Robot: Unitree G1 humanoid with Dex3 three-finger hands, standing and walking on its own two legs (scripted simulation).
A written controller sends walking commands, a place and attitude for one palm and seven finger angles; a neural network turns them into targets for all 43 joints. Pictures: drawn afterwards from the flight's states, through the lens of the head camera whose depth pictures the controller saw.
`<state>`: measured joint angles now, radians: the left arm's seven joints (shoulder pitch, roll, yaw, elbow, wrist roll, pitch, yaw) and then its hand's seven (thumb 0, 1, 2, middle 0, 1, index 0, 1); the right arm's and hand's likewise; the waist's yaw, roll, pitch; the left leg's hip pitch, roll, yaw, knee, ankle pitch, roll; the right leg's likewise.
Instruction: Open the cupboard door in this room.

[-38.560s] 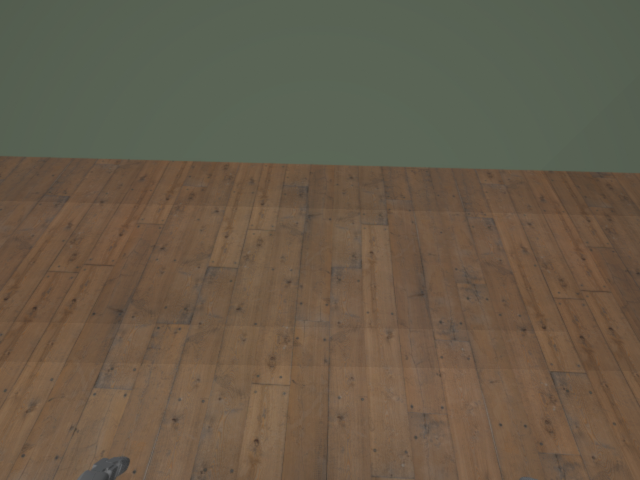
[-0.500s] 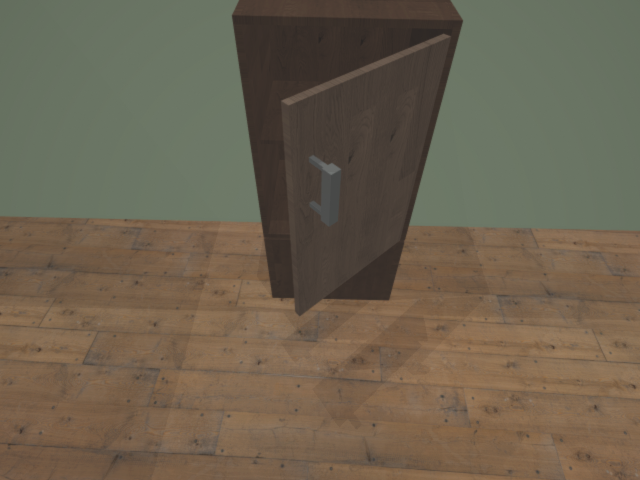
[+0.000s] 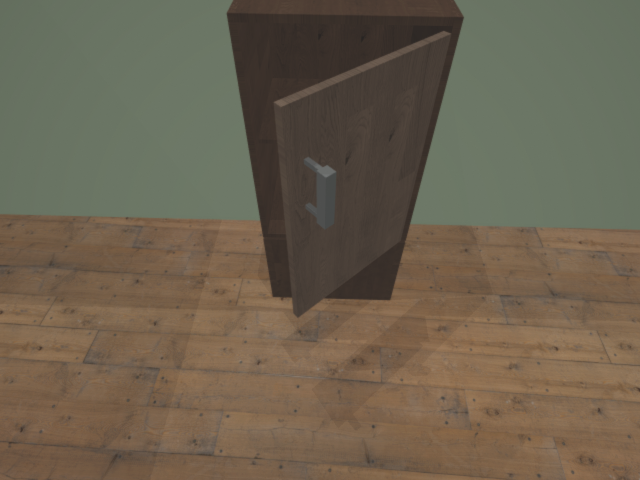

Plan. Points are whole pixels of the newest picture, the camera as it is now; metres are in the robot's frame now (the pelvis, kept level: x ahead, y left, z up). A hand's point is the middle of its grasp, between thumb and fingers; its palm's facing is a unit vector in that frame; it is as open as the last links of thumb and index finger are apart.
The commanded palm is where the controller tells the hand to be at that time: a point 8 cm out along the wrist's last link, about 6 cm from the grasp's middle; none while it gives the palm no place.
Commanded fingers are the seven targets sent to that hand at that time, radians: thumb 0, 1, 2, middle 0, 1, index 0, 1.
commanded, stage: look to check the result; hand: left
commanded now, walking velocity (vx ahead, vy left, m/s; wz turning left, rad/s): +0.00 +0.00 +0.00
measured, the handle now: (317, 192) +0.57 +0.04 +0.02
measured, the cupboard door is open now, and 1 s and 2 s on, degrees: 43 43 43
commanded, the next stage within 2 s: walk to a spot facing it in 0.16 s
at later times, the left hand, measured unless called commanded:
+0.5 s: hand out of the picture +0.00 +0.16 -0.18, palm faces +0.00 -0.98 -0.18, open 7.4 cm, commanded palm none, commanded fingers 0.00 0.90 0.90 -0.20 -0.30 -0.20 -0.30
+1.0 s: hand out of the picture +0.12 +0.14 -0.16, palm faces -0.26 -0.92 -0.31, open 7.4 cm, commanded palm none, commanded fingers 0.00 0.90 0.90 -0.20 -0.30 -0.20 -0.30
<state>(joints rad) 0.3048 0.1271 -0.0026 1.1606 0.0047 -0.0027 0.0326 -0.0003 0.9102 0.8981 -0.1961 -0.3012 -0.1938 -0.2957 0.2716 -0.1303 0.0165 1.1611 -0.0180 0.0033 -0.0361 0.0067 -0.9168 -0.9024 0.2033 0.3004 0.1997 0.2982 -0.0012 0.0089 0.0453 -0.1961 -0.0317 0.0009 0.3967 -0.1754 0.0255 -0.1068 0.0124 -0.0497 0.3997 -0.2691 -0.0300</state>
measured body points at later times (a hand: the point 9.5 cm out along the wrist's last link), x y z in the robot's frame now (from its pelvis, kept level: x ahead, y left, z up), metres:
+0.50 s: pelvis +0.01 -0.01 -0.01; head +0.03 -0.01 +0.44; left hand +0.00 +0.21 -0.17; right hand +0.00 -0.23 -0.17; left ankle +0.03 +0.10 -0.74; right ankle -0.03 -0.10 -0.74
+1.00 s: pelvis -0.02 -0.05 -0.02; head +0.02 -0.09 +0.43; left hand +0.14 +0.18 -0.14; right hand -0.02 -0.31 -0.18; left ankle +0.01 +0.09 -0.69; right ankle -0.05 -0.15 -0.74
